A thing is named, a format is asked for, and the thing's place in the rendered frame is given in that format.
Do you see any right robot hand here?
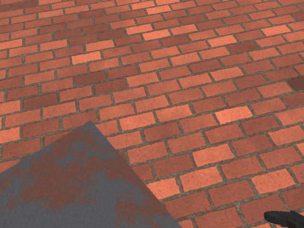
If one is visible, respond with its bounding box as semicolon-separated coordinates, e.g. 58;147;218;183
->
263;210;304;228

